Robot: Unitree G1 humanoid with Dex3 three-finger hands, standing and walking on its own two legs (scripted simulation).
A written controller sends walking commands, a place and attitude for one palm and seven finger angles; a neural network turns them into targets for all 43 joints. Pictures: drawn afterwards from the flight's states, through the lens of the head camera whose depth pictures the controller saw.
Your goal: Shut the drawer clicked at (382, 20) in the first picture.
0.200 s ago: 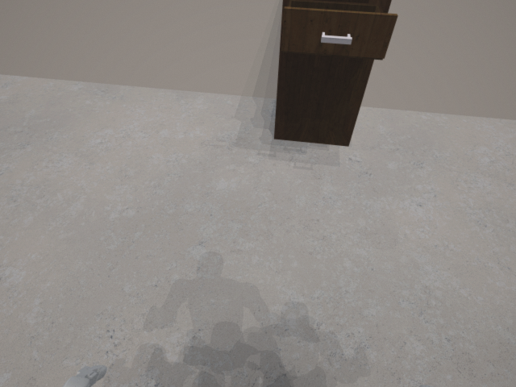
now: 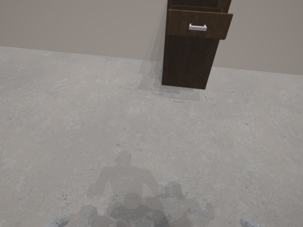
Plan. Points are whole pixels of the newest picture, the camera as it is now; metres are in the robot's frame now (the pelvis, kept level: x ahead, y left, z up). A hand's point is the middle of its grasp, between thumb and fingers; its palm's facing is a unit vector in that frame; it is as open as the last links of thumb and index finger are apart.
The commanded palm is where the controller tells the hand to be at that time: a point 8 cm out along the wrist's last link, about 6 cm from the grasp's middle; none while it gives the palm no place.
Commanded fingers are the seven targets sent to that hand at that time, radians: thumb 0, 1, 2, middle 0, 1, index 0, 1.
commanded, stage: stand and wait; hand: left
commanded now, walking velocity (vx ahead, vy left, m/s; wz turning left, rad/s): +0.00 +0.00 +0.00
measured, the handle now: (197, 26) +1.32 -0.22 -0.01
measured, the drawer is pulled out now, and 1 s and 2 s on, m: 0.28 0.28 0.28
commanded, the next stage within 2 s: look at it before walking up in 0.62 s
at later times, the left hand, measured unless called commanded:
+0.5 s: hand out of the picture +0.05 +0.24 -0.15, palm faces -0.03 -0.94 -0.34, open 7.4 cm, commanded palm none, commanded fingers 0.00 0.90 0.90 -0.20 -0.30 -0.20 -0.30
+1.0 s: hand out of the picture +0.06 +0.23 -0.15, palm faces -0.04 -0.94 -0.33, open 7.4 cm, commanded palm none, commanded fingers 0.00 0.90 0.90 -0.20 -0.30 -0.20 -0.30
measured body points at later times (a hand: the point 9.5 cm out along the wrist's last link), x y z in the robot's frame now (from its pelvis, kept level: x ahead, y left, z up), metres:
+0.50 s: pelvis -0.02 -0.01 +0.01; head -0.01 -0.01 +0.45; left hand +0.05 +0.29 -0.13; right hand +0.06 -0.31 -0.13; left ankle -0.01 +0.11 -0.74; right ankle -0.01 -0.13 -0.74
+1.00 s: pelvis -0.02 -0.01 +0.01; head -0.02 -0.01 +0.46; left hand +0.06 +0.28 -0.13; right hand +0.06 -0.31 -0.13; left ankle -0.01 +0.11 -0.74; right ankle -0.01 -0.13 -0.74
